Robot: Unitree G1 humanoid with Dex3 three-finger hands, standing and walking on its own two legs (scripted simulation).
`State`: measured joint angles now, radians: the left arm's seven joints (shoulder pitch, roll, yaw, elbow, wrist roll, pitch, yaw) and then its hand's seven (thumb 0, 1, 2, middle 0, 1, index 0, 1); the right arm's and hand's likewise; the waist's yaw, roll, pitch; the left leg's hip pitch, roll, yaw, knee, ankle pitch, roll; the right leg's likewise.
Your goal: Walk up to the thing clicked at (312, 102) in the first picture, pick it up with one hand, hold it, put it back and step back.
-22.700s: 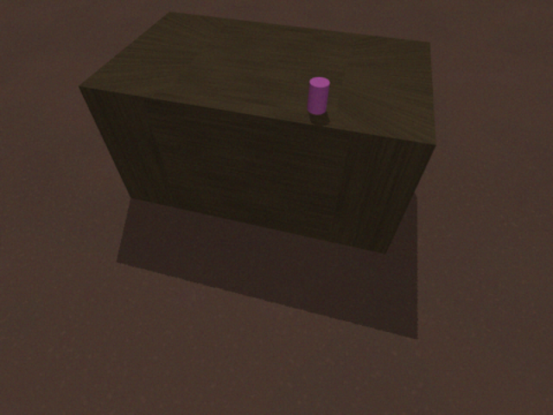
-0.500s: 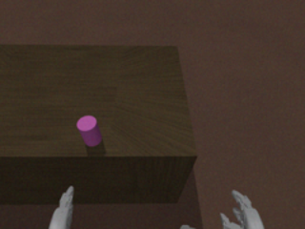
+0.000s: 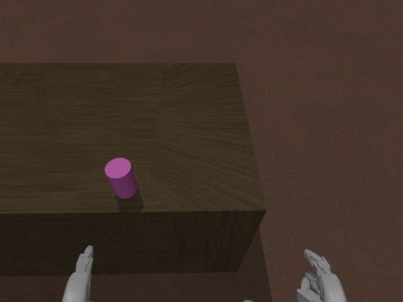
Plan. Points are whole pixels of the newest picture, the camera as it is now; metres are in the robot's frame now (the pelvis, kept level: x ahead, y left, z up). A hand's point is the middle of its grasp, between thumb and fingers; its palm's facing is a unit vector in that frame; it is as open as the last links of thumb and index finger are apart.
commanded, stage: home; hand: left
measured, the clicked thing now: (122, 178) +0.44 +0.22 -0.08
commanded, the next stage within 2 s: stand in 1.66 s
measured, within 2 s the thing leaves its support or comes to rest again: neither
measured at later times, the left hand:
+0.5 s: hand (106, 294) +0.17 +0.19 -0.06, palm faces +0.11 -0.96 -0.28, open 17.6 cm
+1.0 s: hand (110, 296) +0.17 +0.18 -0.06, palm faces +0.11 -0.95 -0.28, open 17.6 cm
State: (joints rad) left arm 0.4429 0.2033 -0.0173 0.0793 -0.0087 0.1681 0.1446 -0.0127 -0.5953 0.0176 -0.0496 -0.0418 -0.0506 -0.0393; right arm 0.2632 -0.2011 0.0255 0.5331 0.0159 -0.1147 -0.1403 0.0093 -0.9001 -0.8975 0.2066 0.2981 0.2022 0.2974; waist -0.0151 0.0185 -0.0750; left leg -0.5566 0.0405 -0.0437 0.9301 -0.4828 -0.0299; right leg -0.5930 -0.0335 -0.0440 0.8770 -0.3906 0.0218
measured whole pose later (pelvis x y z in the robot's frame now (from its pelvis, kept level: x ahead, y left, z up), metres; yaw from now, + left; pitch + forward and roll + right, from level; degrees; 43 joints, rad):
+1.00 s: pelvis +0.00 +0.00 +0.00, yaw +0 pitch +7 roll -2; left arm 0.45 0.20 -0.01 0.04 -0.01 0.24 0.13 -0.01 -0.58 0.04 -0.05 -0.05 -0.05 -0.05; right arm 0.27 -0.20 0.03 0.54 0.01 -0.15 -0.16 0.01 -0.91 -0.90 0.21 0.30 0.20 0.30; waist -0.02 0.03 -0.08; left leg -0.58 0.04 -0.05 0.94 -0.49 -0.03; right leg -0.61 -0.04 -0.05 0.88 -0.40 0.02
